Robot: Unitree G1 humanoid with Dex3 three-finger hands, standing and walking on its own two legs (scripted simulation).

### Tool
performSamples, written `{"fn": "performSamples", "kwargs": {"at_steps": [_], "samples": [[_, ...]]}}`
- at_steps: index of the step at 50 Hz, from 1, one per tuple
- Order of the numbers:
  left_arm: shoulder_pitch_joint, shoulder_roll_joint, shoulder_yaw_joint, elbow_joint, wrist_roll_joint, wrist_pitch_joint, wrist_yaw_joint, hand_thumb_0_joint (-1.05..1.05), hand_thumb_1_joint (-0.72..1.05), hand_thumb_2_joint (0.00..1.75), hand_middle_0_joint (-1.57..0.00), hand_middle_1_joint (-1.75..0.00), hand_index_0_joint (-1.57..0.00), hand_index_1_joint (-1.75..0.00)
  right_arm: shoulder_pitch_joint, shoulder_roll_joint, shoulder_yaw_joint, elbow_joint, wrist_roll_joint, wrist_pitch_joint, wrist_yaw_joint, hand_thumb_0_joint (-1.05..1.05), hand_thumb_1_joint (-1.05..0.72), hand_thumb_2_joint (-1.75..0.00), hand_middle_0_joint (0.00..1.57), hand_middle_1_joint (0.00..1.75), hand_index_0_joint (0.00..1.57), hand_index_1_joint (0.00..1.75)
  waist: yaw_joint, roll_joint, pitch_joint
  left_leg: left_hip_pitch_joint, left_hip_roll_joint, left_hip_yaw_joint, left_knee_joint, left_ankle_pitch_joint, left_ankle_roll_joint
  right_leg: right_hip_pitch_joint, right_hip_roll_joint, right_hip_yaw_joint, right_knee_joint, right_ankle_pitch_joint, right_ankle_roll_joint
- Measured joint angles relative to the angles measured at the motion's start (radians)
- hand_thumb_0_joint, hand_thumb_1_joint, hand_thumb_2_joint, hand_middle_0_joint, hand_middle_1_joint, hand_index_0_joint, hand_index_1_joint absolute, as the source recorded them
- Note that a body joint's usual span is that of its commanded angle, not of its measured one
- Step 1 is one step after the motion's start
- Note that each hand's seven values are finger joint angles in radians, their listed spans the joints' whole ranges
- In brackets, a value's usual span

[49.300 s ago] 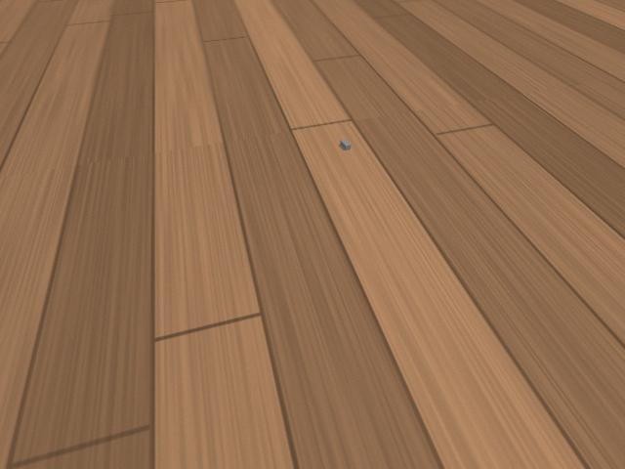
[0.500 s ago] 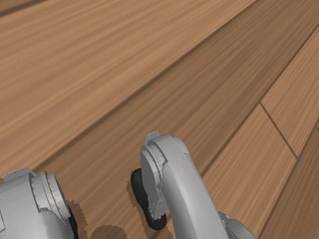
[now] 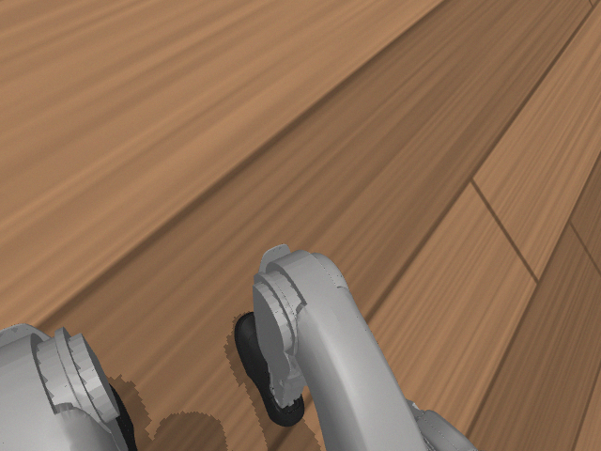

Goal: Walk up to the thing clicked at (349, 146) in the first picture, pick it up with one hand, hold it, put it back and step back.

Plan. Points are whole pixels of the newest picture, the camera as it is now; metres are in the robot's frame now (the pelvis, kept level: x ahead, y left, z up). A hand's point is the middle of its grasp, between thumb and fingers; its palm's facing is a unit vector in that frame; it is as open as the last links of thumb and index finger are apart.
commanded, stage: rest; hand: left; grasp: from above
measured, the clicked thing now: out of the picture +0.48 +0.38 -0.29
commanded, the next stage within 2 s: open in 0.06 s
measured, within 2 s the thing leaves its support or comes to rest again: neither
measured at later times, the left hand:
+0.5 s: hand out of the picture +0.43 +0.39 -0.23, palm faces -0.34 -0.26 -0.90, open 8.4 cm
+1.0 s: hand out of the picture +0.44 +0.39 -0.24, palm faces -0.34 -0.26 -0.91, open 12.6 cm
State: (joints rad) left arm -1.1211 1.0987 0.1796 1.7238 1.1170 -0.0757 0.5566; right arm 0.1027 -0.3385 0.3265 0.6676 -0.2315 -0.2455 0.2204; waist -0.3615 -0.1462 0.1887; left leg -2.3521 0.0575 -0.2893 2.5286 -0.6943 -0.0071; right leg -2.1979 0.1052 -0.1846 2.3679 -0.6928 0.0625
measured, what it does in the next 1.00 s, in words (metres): stands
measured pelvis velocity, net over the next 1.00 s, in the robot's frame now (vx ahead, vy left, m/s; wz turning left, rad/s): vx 0.00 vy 0.00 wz -0.01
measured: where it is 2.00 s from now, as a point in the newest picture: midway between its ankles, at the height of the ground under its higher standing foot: (205, 424)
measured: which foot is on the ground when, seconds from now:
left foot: down 0.00-1.00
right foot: down 0.00-1.00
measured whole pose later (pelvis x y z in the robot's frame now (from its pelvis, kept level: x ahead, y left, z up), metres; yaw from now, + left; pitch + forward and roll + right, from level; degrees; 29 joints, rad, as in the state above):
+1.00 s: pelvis +0.00 +0.00 +0.01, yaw -1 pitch +26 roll -16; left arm -1.13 1.15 0.18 1.73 1.10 -0.07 0.56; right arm 0.10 -0.37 0.36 0.63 -0.23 -0.26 0.22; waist -0.39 -0.17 0.22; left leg -2.33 0.06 -0.31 2.51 -0.69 -0.01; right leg -2.17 0.11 -0.20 2.33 -0.68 0.06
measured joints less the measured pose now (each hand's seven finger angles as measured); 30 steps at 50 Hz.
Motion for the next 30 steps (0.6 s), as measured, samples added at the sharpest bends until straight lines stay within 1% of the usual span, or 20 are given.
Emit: {"fn": "performSamples", "kwargs": {"at_steps": [8, 11, 13, 17, 22, 30], "samples": [[-0.011, 0.021, 0.006, 0.029, -0.011, -0.002, 0.001, 0.0, 0.77, 0.05, -1.17, -0.12, -1.22, -0.1, 0.001, -0.006, 0.011, -0.014, 0.004, -0.011, 0.005, 0.0, -0.9, -0.89, 0.2, 0.3, 0.2, 0.3, -0.012, -0.007, 0.003, 0.008, -0.001, -0.006, -0.001, 0.001, 0.0, 0.011, 0.001, -0.005, -0.005, 0.002, 0.001], [-0.017, 0.029, -0.004, 0.033, -0.011, -0.004, -0.005, 0.0, 0.76, 0.06, -1.16, -0.12, -1.21, -0.11, 0.003, -0.012, 0.016, -0.019, 0.004, -0.012, 0.003, 0.0, -0.9, -0.89, 0.2, 0.3, 0.2, 0.3, -0.014, -0.009, 0.009, 0.008, -0.001, -0.007, 0.0, 0.005, 0.002, 0.012, 0.001, -0.006, -0.007, 0.007, 0.002], [-0.016, 0.032, -0.008, 0.033, -0.007, -0.008, -0.008, 0.0, 0.72, 0.08, -1.13, -0.14, -1.19, -0.14, 0.004, -0.015, 0.019, -0.019, 0.004, -0.011, 0.002, 0.0, -0.9, -0.89, 0.2, 0.3, 0.2, 0.3, -0.014, -0.01, 0.013, 0.009, -0.001, -0.007, -0.001, 0.008, 0.002, 0.014, 0.002, -0.006, -0.008, 0.01, 0.0], [-0.01, 0.04, -0.009, 0.043, -0.002, -0.018, -0.005, 0.0, 0.57, 0.14, -1.01, -0.21, -1.08, -0.21, 0.004, -0.018, 0.03, -0.021, 0.002, -0.003, 0.0, 0.0, -0.9, -0.89, 0.2, 0.3, 0.2, 0.3, -0.016, -0.011, 0.018, 0.013, 0.001, -0.009, -0.002, 0.011, 0.004, 0.018, 0.004, -0.008, -0.011, 0.015, 0.003], [-0.009, 0.049, -0.015, 0.053, -0.001, -0.025, 0.005, 0.0, 0.36, 0.26, -0.86, -0.29, -0.92, -0.3, 0.005, -0.017, 0.04, -0.026, -0.003, -0.001, -0.005, 0.0, -0.9, -0.89, 0.2, 0.3, 0.21, 0.3, -0.018, -0.017, 0.023, 0.016, 0.002, -0.012, -0.004, 0.017, 0.005, 0.021, 0.006, -0.01, -0.016, 0.023, 0.004], [-0.014, 0.053, -0.02, 0.054, 0.006, -0.03, 0.014, 0.0, 0.1, 0.45, -0.69, -0.41, -0.69, -0.43, 0.006, -0.015, 0.05, -0.03, -0.007, -0.005, -0.009, 0.0, -0.9, -0.89, 0.2, 0.3, 0.21, 0.3, -0.02, -0.029, 0.03, 0.02, 0.001, -0.015, -0.008, 0.021, 0.004, 0.027, 0.005, -0.013, -0.023, 0.027, 0.002]]}}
